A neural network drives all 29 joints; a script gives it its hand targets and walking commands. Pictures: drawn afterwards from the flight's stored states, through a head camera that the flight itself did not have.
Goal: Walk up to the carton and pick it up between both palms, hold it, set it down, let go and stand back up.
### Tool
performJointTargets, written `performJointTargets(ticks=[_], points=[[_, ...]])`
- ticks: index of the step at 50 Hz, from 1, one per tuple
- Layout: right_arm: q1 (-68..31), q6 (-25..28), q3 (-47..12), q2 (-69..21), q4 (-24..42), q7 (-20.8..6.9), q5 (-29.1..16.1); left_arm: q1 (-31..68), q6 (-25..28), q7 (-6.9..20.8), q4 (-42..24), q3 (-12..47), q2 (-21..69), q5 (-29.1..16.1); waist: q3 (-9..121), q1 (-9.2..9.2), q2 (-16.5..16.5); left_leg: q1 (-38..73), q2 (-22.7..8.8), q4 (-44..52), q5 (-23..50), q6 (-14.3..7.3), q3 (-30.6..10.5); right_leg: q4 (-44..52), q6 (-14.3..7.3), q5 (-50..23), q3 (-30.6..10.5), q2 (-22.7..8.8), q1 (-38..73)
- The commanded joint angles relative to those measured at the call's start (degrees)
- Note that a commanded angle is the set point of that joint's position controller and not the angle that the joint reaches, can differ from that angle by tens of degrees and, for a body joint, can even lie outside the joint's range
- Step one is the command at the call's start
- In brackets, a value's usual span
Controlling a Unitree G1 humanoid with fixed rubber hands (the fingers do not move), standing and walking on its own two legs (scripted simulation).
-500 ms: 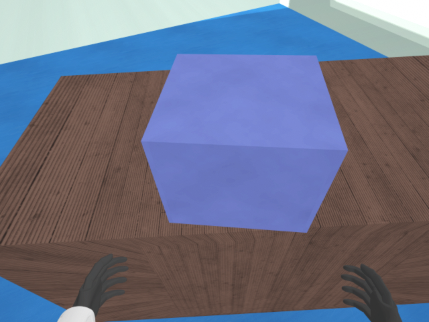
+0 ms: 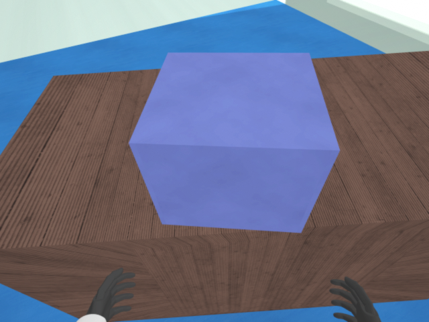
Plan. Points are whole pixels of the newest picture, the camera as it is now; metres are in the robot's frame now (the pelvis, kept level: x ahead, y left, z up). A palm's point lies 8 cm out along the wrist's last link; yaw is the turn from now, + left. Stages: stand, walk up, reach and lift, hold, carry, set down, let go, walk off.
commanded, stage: let go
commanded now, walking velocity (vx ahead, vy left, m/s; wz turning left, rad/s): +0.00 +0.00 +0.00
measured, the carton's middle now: (233, 141) +0.44 +0.01 +0.10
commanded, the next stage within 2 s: stand in 0.46 s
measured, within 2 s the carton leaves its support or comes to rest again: neither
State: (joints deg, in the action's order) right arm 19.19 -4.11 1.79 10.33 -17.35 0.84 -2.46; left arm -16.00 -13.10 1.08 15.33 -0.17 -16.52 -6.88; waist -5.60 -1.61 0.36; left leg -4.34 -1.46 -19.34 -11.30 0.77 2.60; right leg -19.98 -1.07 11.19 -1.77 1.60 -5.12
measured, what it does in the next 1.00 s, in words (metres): stands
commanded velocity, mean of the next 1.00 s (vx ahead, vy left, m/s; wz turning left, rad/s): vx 0.00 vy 0.00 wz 0.00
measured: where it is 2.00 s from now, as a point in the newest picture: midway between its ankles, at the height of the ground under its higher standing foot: outside the picture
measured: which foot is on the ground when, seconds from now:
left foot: down 0.00-1.00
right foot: down 0.00-1.00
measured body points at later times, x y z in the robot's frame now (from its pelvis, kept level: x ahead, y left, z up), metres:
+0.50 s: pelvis +0.00 +0.00 +0.00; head +0.01 +0.00 +0.45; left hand +0.16 +0.23 -0.09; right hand +0.16 -0.22 -0.09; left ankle -0.01 +0.12 -0.75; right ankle +0.00 -0.11 -0.75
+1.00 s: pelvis +0.00 +0.02 +0.00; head +0.00 +0.01 +0.45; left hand +0.08 +0.33 -0.11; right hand +0.10 -0.29 -0.12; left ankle -0.01 +0.13 -0.75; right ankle +0.00 -0.11 -0.75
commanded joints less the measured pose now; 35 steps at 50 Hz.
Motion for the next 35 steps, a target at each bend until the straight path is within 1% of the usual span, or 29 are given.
performJointTargets(ticks=[1, 7, 11, 16, 23, 24, 25, 26, 28, 29, 32, 35], points=[[-3.7, 6.8, 2.0, 4.4, 3.5, -0.3, 1.2, 4.1, 4.4, -0.7, -5.1, -3.3, -6.2, 1.5, 7.3, 0.08, 1.0, 3.1, 1.7, 0.1, 13.1, 1.4, 2.6, 3.4, 0.1, -9.8, 1.0, -0.5, -1.7], [-6.3, 11.4, 2.1, 4.2, -2.6, -0.8, 2.0, 5.3, 6.7, -1.4, -1.6, -2.7, -4.6, 2.5, 8.8, 0.38, 0.9, 4.6, 1.8, -1.0, 14.6, 1.7, 2.3, 2.9, 0.0, -11.1, 1.7, 0.1, -2.8], [-7.8, 13.6, 2.3, 4.3, -6.6, -1.2, 2.5, 6.1, 7.4, -1.7, 0.9, -2.4, -3.5, 3.2, 9.0, 0.79, 0.7, 5.5, 1.8, -1.4, 15.3, 1.8, 2.1, 2.9, 0.0, -11.3, 2.0, 0.3, -3.5], [-9.3, 15.2, 2.5, 4.3, -11.1, -1.5, 3.0, 6.9, 7.9, -1.9, 3.2, -2.1, -2.4, 4.2, 8.3, 1.42, 0.2, 6.3, 1.9, -1.6, 15.3, 1.8, 1.9, 3.2, 0.1, -10.9, 2.3, 0.3, -3.9], [-10.8, 16.2, 2.9, 4.4, -15.5, -2.0, 3.4, 8.2, 8.0, -2.4, 4.9, -1.7, -1.4, 5.7, 6.9, 2.23, 0.4, 6.1, 2.1, -1.1, 13.4, 1.6, 1.8, 3.5, 0.2, -8.7, 2.7, 0.3, -4.0], [-7.0, 12.5, 5.0, 19.8, -20.0, -1.2, 6.1, 7.0, 10.8, -2.2, 11.9, -6.0, -12.5, 9.2, 9.5, -0.14, 2.8, -2.4, -3.7, -1.5, 13.1, -1.3, -4.9, -1.0, 0.5, -7.8, -3.7, -6.3, -2.8], [-7.5, 10.8, 5.2, 18.8, -20.1, -0.9, 5.6, 5.9, 11.9, -1.8, 12.5, -6.5, -13.3, 9.3, 8.1, -0.16, 0.7, -5.0, -3.9, -1.0, 6.9, -1.9, -4.9, 0.0, 0.7, -3.5, -3.7, -6.3, -1.5], [-8.0, 10.0, 4.9, 17.7, -20.0, -1.0, 5.6, 5.3, 12.9, -1.4, 13.7, -6.5, -12.7, 9.4, 8.1, -0.29, -0.6, -5.6, -4.2, -1.0, 5.2, -2.4, -5.5, -0.1, 0.3, -2.8, -3.9, -6.6, -0.9], [-8.4, 9.3, 3.8, 16.6, -20.3, -1.3, 4.7, 5.5, 14.2, -0.7, 15.9, -5.8, -12.1, 9.5, 8.2, -0.21, -0.5, -5.5, -4.1, -1.3, 4.0, -2.5, -5.5, 0.3, 0.0, -2.2, -4.6, -7.1, -3.0], [-8.5, 9.3, 3.4, 16.7, -21.2, -1.5, 4.4, 6.4, 14.8, -0.2, 17.0, -5.4, -12.0, 9.6, 7.6, 0.19, -0.5, -5.5, -4.1, -1.5, 3.3, -2.5, -5.5, 0.8, -0.2, -2.2, -4.9, -7.4, -3.9], [-8.7, 9.1, 2.7, 17.7, -23.6, -1.9, 4.4, 8.0, 15.9, 0.5, 19.8, -4.9, -12.2, 9.4, 7.7, 0.81, -0.1, -4.9, -4.5, -2.2, 5.2, -2.8, -6.0, 0.9, -0.8, -4.5, -5.4, -8.2, -5.2], [-8.9, 8.5, 2.4, 19.0, -25.9, -2.0, 4.4, 7.7, 16.4, 0.7, 22.8, -4.6, -13.0, 8.9, 8.3, 0.92, -0.3, -4.2, -5.1, -1.8, 7.9, -3.1, -6.7, 0.6, -0.9, -7.5, -5.1, -8.4, -4.4]])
